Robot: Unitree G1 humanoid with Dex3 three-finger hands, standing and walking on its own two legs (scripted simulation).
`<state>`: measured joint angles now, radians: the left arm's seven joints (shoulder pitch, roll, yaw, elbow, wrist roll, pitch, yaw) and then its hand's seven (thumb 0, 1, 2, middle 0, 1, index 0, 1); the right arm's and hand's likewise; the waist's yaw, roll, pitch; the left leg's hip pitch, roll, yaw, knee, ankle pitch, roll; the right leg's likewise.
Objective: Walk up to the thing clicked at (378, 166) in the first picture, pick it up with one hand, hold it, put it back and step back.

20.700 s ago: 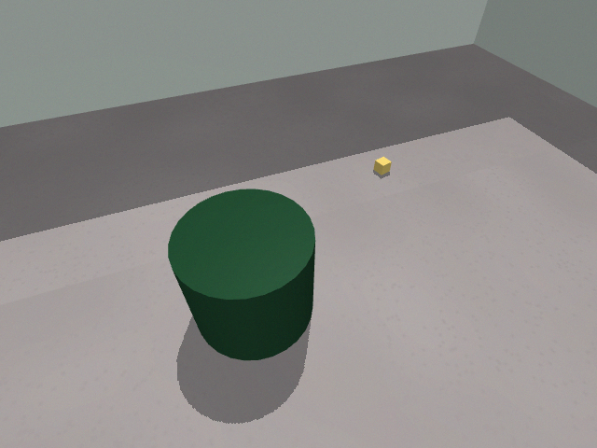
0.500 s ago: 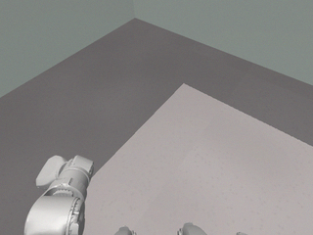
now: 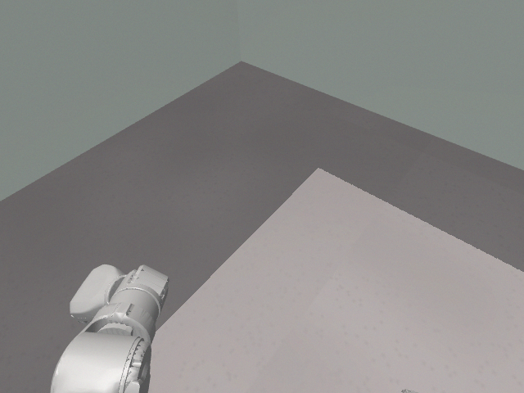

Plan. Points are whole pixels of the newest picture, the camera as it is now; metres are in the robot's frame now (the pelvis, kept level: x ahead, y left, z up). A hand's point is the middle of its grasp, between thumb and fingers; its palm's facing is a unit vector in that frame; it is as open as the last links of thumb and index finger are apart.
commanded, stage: hold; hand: left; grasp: from above
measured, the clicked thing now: (125, 310) +0.33 +0.26 -0.12
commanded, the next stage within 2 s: crouch in 1.76 s
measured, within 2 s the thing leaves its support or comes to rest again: neither
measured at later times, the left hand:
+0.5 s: hand (129, 303) +0.31 +0.22 -0.03, palm faces -0.12 -0.42 -0.90, open 8.8 cm
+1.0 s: hand (129, 297) +0.31 +0.22 -0.01, palm faces -0.11 -0.43 -0.90, open 8.8 cm
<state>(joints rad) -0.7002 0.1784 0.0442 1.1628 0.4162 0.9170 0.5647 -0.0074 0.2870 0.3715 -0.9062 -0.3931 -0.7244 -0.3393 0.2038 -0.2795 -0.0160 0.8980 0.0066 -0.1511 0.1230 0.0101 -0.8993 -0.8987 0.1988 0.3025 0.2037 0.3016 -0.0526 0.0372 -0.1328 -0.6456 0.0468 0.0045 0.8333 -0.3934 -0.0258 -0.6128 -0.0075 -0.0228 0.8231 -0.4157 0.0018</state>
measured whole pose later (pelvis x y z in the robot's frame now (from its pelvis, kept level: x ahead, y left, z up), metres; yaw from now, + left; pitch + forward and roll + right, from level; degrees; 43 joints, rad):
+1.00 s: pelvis +0.01 -0.01 +0.02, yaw +0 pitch +7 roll +0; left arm -0.66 0.12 -0.02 1.05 0.39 1.01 0.55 -0.02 0.27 0.39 -0.91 -0.41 -0.72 -0.37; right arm 0.13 -0.28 0.01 0.87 0.02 -0.12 0.13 0.01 -0.90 -0.90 0.20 0.30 0.20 0.30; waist -0.02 0.04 -0.11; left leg -0.44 0.05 0.01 0.65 -0.33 -0.04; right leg -0.42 0.00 -0.02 0.67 -0.36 -0.01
